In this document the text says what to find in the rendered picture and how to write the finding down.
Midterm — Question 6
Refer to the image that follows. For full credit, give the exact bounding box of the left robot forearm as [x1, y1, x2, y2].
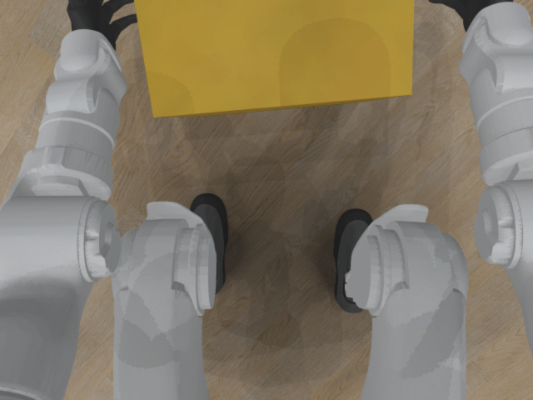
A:
[0, 29, 127, 211]

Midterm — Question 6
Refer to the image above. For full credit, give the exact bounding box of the robot left shin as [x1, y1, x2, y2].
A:
[112, 202, 215, 298]

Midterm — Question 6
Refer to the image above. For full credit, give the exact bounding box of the robot right hand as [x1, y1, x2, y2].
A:
[428, 0, 513, 32]

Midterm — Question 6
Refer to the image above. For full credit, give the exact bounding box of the robot left hand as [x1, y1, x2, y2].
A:
[67, 0, 137, 52]

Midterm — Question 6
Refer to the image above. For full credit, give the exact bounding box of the robot left thigh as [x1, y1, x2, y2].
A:
[113, 219, 217, 400]

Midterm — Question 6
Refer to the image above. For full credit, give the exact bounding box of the right robot forearm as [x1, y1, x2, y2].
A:
[459, 2, 533, 186]

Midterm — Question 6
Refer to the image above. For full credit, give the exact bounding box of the right robot upper arm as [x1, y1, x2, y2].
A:
[473, 179, 533, 357]

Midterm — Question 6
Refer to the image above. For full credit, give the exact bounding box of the left robot upper arm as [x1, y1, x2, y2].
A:
[0, 196, 122, 400]

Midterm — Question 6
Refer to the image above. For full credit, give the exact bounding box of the carton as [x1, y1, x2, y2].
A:
[134, 0, 414, 118]

